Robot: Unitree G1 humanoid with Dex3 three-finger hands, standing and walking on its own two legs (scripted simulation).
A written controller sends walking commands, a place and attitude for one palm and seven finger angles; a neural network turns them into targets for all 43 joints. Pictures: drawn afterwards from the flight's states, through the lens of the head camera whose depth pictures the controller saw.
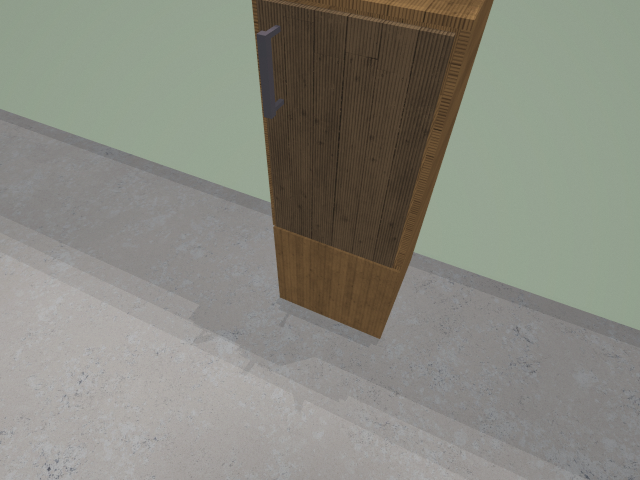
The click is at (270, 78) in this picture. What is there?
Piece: cupboard door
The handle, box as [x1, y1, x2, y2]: [256, 25, 283, 118]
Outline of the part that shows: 278,25 275,25 266,31 260,31 256,34 264,116 270,118 275,114 275,111 283,103 283,99 279,99 275,102 274,101 270,38 280,31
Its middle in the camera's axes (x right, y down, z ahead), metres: -0.10 -0.32 +0.75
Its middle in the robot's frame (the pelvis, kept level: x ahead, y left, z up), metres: +0.79 +0.14 +0.13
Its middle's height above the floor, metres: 0.90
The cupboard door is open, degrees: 0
